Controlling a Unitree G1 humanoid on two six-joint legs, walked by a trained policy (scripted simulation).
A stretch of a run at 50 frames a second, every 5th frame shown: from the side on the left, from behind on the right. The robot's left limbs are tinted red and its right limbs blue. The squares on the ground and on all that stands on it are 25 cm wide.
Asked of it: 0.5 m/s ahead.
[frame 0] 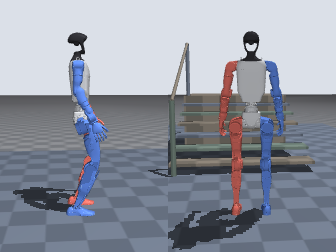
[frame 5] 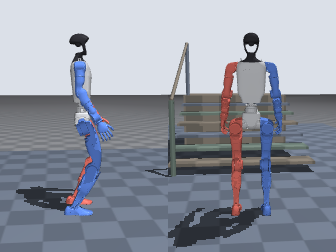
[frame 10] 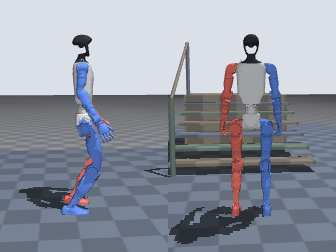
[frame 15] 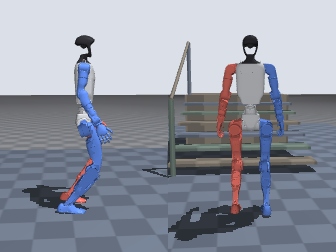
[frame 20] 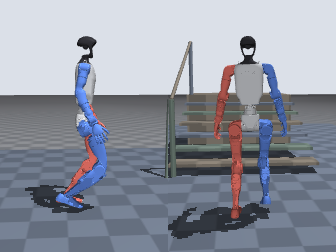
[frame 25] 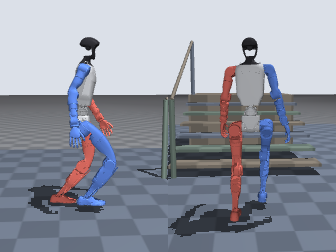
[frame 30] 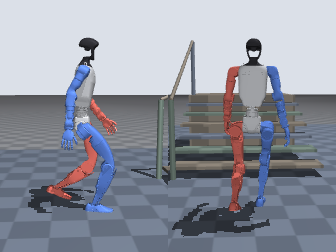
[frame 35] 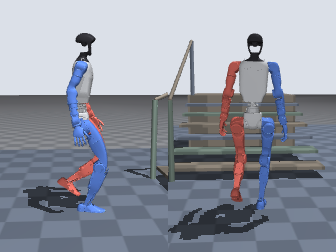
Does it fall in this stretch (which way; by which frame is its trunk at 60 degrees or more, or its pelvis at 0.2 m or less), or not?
no
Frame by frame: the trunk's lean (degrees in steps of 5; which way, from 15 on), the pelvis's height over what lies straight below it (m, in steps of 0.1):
0: 5, 0.8
5: 5, 0.8
10: 0, 0.7
15: 0, 0.7
20: 5, 0.7
25: 5, 0.7
30: 5, 0.7
35: 5, 0.7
